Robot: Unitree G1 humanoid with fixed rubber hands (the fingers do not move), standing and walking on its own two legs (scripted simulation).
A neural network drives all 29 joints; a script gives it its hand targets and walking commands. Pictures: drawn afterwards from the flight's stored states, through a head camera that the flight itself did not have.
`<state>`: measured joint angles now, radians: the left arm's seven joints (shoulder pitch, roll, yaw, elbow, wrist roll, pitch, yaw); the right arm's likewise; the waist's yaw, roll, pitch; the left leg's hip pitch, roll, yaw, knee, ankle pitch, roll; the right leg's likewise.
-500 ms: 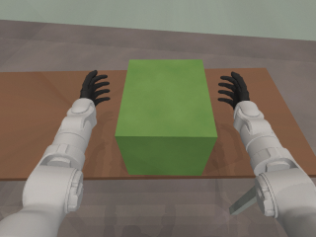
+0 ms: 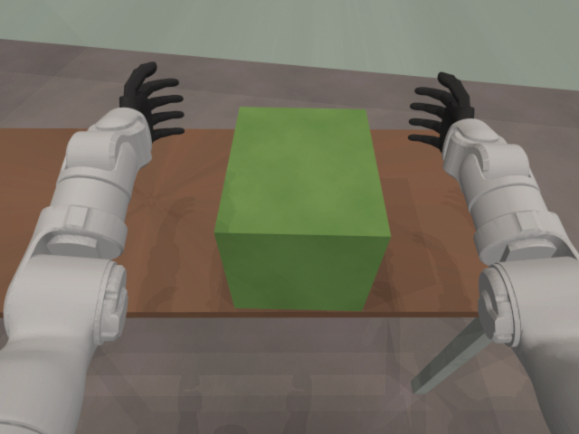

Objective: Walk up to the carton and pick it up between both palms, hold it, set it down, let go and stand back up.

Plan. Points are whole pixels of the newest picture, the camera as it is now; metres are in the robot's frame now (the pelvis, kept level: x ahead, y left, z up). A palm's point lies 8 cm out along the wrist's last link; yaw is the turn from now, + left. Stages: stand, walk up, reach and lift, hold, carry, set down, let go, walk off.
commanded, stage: set down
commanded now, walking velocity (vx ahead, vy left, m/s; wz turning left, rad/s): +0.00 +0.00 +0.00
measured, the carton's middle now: (300, 208) +0.46 -0.01 +0.03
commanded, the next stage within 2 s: let go in 1.74 s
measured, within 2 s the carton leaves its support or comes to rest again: neither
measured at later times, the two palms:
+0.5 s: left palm (137, 177) +0.41 +0.20 +0.16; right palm (455, 185) +0.40 -0.21 +0.14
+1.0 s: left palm (136, 246) +0.33 +0.20 +0.11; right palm (459, 249) +0.32 -0.21 +0.10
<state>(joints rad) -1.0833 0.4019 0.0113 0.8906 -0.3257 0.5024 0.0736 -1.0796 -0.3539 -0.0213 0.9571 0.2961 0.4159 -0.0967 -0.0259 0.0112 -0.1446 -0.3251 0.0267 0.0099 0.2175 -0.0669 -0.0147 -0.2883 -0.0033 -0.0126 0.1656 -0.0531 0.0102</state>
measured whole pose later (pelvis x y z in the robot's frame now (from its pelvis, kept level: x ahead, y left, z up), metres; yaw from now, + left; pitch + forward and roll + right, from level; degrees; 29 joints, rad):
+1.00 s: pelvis +0.00 +0.00 +0.00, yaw -1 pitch +0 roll +0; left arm -0.33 0.22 0.12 0.10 -0.18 0.57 0.02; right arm -0.27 -0.29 -0.03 0.19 0.28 0.36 -0.13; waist 0.01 -0.02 -0.01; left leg -0.12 0.02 0.04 0.20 -0.08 -0.01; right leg -0.12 -0.01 0.01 0.21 -0.10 0.01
